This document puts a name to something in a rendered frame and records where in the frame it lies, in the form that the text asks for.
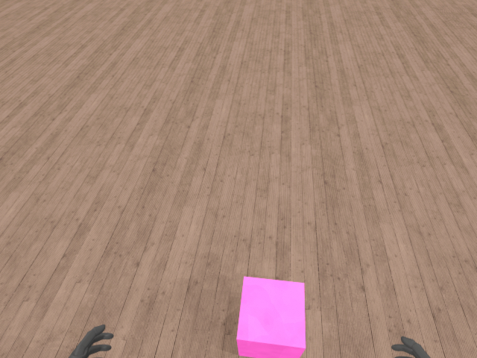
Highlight carton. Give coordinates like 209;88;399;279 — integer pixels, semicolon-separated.
236;277;306;358

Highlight robot left hand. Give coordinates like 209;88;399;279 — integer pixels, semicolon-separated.
69;324;114;358

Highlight robot right hand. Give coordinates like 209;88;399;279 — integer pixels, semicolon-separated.
391;336;431;358

